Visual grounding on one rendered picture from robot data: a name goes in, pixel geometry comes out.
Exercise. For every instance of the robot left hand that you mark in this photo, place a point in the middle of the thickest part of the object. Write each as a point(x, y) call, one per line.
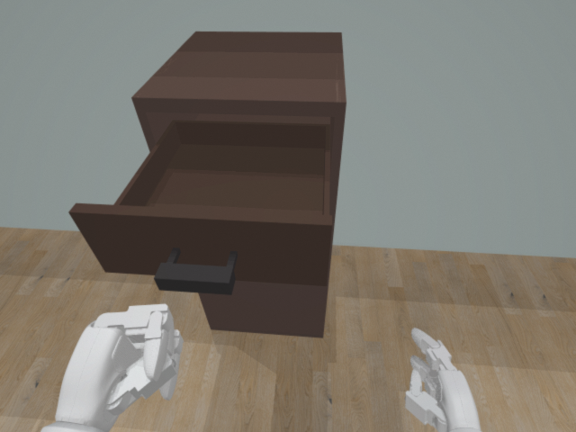
point(140, 342)

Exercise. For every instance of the handle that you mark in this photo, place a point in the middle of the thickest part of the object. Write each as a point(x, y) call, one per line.
point(171, 276)

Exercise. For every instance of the robot right hand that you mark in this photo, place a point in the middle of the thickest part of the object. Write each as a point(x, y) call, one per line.
point(446, 388)

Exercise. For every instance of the cabinet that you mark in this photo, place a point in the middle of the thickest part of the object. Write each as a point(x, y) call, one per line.
point(256, 76)

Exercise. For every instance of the drawer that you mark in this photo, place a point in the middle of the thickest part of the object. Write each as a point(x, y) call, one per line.
point(211, 187)

